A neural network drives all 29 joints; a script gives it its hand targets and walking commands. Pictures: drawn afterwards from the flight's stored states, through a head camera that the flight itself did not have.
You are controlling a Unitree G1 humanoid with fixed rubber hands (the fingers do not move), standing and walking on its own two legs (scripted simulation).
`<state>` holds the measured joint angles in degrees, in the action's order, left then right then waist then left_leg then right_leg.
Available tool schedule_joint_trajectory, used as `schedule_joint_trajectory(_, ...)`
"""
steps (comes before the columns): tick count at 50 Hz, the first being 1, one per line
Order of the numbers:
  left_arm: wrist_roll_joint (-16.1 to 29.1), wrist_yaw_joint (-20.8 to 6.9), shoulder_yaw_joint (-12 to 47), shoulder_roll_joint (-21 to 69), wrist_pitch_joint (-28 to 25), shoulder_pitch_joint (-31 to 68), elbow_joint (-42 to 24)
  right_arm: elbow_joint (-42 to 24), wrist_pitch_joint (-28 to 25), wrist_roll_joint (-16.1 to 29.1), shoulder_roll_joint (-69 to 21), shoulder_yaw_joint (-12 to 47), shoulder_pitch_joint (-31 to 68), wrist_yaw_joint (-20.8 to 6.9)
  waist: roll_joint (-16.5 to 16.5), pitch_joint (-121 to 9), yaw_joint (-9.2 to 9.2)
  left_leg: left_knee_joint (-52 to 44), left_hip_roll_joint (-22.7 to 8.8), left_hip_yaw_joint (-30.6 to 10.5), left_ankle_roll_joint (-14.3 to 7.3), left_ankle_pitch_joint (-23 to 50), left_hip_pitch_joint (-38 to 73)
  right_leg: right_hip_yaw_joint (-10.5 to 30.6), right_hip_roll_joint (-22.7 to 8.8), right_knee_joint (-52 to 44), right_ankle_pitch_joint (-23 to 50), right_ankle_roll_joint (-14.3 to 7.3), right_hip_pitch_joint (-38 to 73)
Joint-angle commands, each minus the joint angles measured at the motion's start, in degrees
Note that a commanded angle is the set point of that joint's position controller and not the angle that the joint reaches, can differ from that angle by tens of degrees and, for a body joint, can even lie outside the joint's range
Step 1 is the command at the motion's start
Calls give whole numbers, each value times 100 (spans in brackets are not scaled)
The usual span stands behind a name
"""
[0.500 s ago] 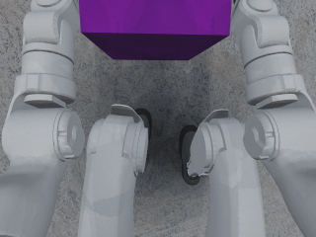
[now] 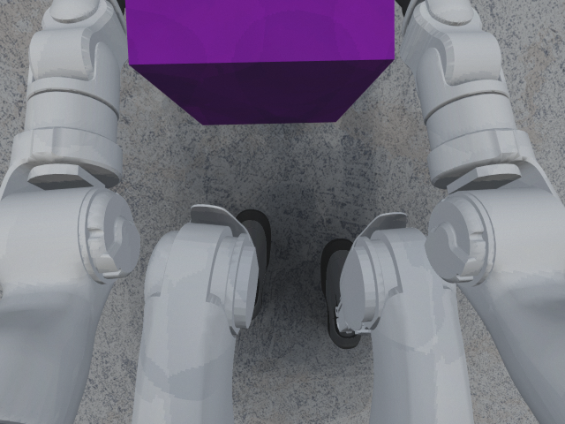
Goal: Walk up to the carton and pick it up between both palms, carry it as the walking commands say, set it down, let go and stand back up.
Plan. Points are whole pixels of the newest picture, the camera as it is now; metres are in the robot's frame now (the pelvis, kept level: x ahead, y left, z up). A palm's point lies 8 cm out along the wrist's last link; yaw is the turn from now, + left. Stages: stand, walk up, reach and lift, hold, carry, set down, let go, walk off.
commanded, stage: set down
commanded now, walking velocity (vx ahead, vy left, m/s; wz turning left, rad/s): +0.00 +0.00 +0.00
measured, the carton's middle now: (264, 13) +0.57 +0.08 -0.21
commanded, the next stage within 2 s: none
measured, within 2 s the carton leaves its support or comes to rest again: rests again in 1.26 s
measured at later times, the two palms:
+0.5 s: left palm out of the picture +0.55 +0.24 -0.12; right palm out of the picture +0.57 -0.08 -0.12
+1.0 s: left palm out of the picture +0.56 +0.24 -0.12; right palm out of the picture +0.58 -0.08 -0.12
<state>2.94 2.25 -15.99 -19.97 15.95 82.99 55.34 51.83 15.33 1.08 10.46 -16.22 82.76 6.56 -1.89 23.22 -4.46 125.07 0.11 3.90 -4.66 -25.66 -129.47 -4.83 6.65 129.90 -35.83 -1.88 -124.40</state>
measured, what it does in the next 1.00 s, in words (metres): stands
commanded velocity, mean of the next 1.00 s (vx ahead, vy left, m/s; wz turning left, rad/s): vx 0.00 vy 0.00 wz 0.00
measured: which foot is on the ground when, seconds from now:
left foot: down 0.00-1.00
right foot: down 0.00-1.00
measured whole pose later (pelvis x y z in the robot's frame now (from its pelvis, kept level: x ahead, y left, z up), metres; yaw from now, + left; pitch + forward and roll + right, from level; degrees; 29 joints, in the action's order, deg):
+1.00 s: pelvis +0.02 +0.00 +0.00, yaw -1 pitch +33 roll -1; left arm -0.5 -4.3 -23.7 -18.7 10.9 80.4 52.5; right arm 48.3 10.6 -4.4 7.4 -22.3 81.0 2.5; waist -2.0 21.7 -4.7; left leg 127.0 -0.3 3.9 -4.4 -29.3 -130.5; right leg -4.9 7.4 131.3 -39.0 -2.1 -125.3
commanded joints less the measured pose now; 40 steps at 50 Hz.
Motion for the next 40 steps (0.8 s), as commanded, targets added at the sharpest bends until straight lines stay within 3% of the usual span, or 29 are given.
schedule_joint_trajectory(1,612,-1763,1984,5760,-55,3302,-501,-353,-93,401,-5442,1999,3222,-1571,-188,-6746,-49,-799,361,-659,109,788,4147,537,123,-1439,583,-60,1331)
schedule_joint_trajectory(4,485,-1805,1943,5674,-32,2943,-221,-79,-54,352,-5387,1893,2938,-1587,40,-6264,-84,-797,325,-653,135,664,4031,585,105,-1478,373,-61,973)
schedule_joint_trajectory(5,537,-1813,1979,5763,-56,2975,-322,-93,-59,288,-5445,1906,2862,-1583,-69,-6225,-27,-851,358,-647,147,647,3992,533,137,-1487,380,-53,1014)
schedule_joint_trajectory(6,505,-1808,2038,5707,-62,2907,-323,-118,-93,336,-5346,1853,2903,-1577,91,-6227,37,-836,322,-673,162,577,4009,531,147,-1424,409,-57,959)
schedule_joint_trajectory(7,487,-1820,2032,5647,-90,2988,-427,-169,-100,307,-5402,1897,2784,-1568,42,-6236,-95,-779,346,-613,183,752,3927,572,121,-1458,541,-63,1062)
schedule_joint_trajectory(9,397,-1803,1986,5535,-64,2821,-277,-196,-111,340,-5379,1929,2897,-1607,-39,-6114,-135,-843,334,-745,128,562,3911,531,121,-1362,370,-27,813)
schedule_joint_trajectory(10,400,-1815,1946,5548,-55,2814,-243,-118,-82,228,-5295,1799,2798,-1598,-81,-5919,12,-875,352,-774,146,392,3949,515,119,-1391,256,-27,802)
schedule_joint_trajectory(12,378,-1818,1846,5414,-34,2815,-73,60,-45,191,-5258,1830,2765,-1593,-89,-5661,-130,-861,292,-718,178,273,3762,595,99,-1439,75,-37,820)
schedule_joint_trajectory(13,385,-1851,1855,5444,-40,2831,-181,-92,-61,153,-5249,1836,2826,-1581,-176,-5776,-44,-814,309,-717,143,212,3642,590,120,-1456,68,-53,979)
schedule_joint_trajectory(14,331,-1847,1686,5414,-32,2690,-57,18,-17,95,-5205,1809,2800,-1595,-301,-5542,-108,-903,326,-694,141,32,3590,584,100,-1497,-133,-14,920)
schedule_joint_trajectory(15,328,-1882,1738,5400,9,2685,-20,179,17,14,-5032,1650,2674,-1590,-161,-5452,28,-907,309,-736,141,-107,3480,562,107,-1477,-180,-47,782)
schedule_joint_trajectory(17,276,-1880,1701,5116,18,2709,7,244,47,-16,-5077,1650,2545,-1585,-270,-5307,-20,-905,280,-741,151,-151,3491,585,75,-1516,-205,-47,941)
schedule_joint_trajectory(18,236,-1891,1699,5141,11,2772,14,241,61,-44,-5190,1644,2515,-1609,-167,-5283,-70,-825,288,-613,143,-35,3297,607,137,-1500,-122,-58,913)
schedule_joint_trajectory(19,187,-1859,1702,5172,37,2627,152,300,81,-61,-5086,1645,2591,-1619,-169,-5278,-81,-911,307,-789,120,-265,3542,549,101,-1367,-222,-15,877)
schedule_joint_trajectory(22,261,-1890,1707,5130,24,2752,-28,220,58,-105,-5025,1543,2447,-1615,-152,-5389,22,-938,300,-818,146,-295,3601,538,126,-1372,-159,-39,917)
schedule_joint_trajectory(23,201,-1895,1598,5151,46,2630,141,391,101,-174,-5013,1532,2364,-1634,-226,-5111,-40,-894,287,-779,150,-176,3502,575,96,-1423,-186,-29,788)
schedule_joint_trajectory(25,251,-1938,1604,5038,75,2536,145,283,113,-157,-4954,1501,2371,-1624,-172,-5137,34,-863,280,-749,159,-191,3437,557,77,-1442,-154,-30,933)
schedule_joint_trajectory(26,183,-1959,1567,4994,30,2584,53,177,85,-152,-5025,1551,2374,-1596,-195,-5211,-47,-791,279,-647,132,-75,3262,641,107,-1488,-67,-31,1165)
schedule_joint_trajectory(27,203,-1967,1592,5021,46,2411,217,305,88,-201,-4970,1457,2275,-1587,-201,-5081,102,-822,292,-719,130,-111,3271,570,97,-1446,-79,-14,1094)
schedule_joint_trajectory(28,77,-1975,1477,5012,68,2349,313,502,151,-222,-5169,1499,2059,-1593,-315,-5010,-124,-810,294,-656,115,-163,3293,586,132,-1453,-114,8,1086)
schedule_joint_trajectory(29,26,-1985,1460,5069,75,2240,380,428,149,-212,-5234,1534,2077,-1618,-308,-4936,-175,-843,281,-672,113,-59,3281,590,122,-1462,-36,19,1076)
schedule_joint_trajectory(30,117,-1993,1468,4998,84,2265,266,389,170,-269,-5103,1495,1980,-1622,-321,-5008,0,-871,278,-742,129,-107,3288,574,94,-1440,-1,6,1128)
schedule_joint_trajectory(31,19,-1979,1471,5006,86,2126,378,386,137,-225,-4989,1478,2068,-1627,-133,-4923,-105,-849,272,-714,154,-28,3288,585,89,-1406,-2,1,1027)
schedule_joint_trajectory(33,23,-1983,1462,4927,54,2163,253,447,150,-243,-5089,1457,1875,-1630,-198,-4985,-98,-778,284,-643,161,59,3298,590,114,-1441,37,19,1075)
schedule_joint_trajectory(34,66,-2008,1533,5070,58,2280,145,442,143,-347,-5099,1411,1775,-1607,-153,-5111,-9,-728,274,-661,205,279,3274,632,126,-1437,258,-33,1192)
schedule_joint_trajectory(36,-3,-1992,1551,5013,68,2027,284,428,118,-316,-5027,1454,1710,-1605,-116,-5050,-16,-781,306,-737,198,254,3356,547,145,-1335,276,4,1033)
schedule_joint_trajectory(37,-1,-1979,1491,4970,66,1970,320,409,135,-258,-4988,1540,1838,-1593,-105,-5088,-162,-707,286,-700,198,280,3281,605,82,-1335,230,1,1124)
schedule_joint_trajectory(40,-143,-1982,1362,4858,64,1835,296,376,117,-326,-4978,1423,1698,-1609,-113,-4954,-127,-734,298,-693,201,384,3372,573,127,-1379,298,33,961)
